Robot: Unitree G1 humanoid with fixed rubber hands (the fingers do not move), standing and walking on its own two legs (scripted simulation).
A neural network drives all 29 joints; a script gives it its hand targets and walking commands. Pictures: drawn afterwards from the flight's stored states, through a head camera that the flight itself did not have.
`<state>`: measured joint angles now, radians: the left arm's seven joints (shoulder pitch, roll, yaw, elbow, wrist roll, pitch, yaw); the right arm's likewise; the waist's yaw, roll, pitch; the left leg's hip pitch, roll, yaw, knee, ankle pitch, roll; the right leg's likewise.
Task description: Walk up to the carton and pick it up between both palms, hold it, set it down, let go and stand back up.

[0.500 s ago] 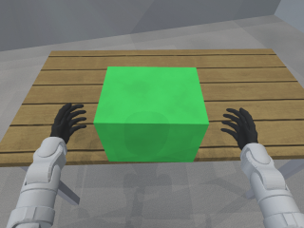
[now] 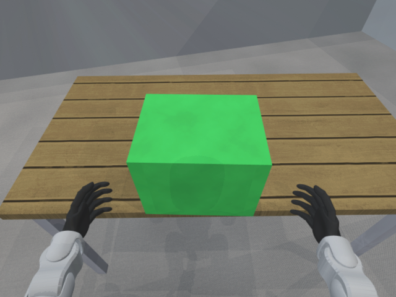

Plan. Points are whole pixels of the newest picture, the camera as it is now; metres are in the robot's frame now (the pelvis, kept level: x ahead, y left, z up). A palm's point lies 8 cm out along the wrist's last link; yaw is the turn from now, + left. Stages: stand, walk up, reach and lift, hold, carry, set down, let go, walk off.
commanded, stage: set down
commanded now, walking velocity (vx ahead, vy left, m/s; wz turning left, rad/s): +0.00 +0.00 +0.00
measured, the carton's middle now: (200, 155) +0.44 +0.03 +0.02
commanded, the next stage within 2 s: let go in 1.80 s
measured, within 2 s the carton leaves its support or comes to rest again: neither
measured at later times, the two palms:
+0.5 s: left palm (84, 263) +0.20 +0.25 -0.03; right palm (322, 266) +0.20 -0.22 -0.03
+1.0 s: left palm out of the picture +0.14 +0.21 -0.10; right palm out of the picture +0.13 -0.23 -0.09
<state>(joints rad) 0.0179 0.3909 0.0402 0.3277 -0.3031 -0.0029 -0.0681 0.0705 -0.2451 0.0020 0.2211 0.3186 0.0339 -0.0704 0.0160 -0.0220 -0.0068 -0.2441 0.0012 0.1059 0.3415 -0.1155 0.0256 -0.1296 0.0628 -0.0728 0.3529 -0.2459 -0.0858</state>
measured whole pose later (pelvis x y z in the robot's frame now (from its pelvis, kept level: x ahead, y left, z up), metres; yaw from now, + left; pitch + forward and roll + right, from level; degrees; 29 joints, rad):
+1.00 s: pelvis +0.00 -0.01 +0.00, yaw +0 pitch -1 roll +1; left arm 0.24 0.21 0.01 0.51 0.00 0.09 0.03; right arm 0.22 -0.17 0.01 0.73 0.01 -0.21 0.03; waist 0.00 -0.07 0.07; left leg -0.23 0.01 0.10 0.38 -0.14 0.01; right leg -0.12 0.07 -0.07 0.40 -0.28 -0.10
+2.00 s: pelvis +0.01 +0.01 +0.00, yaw -2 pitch +0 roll +1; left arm 0.19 0.19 0.00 0.54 0.02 0.07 0.03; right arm 0.18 -0.20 -0.01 0.77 0.04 -0.24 0.06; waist 0.00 -0.04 0.03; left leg -0.22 0.00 0.14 0.39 -0.17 0.03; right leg -0.11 0.06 -0.04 0.39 -0.28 -0.08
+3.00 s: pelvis -0.03 +0.01 +0.00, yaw -1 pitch -5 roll -1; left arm 0.41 0.19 -0.01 0.97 0.00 -0.02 0.02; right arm 0.40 -0.18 0.01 1.06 -0.01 -0.01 -0.03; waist -0.01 0.02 0.01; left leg -0.20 0.02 0.12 0.41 -0.13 0.04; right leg -0.08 0.07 -0.06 0.39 -0.23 -0.07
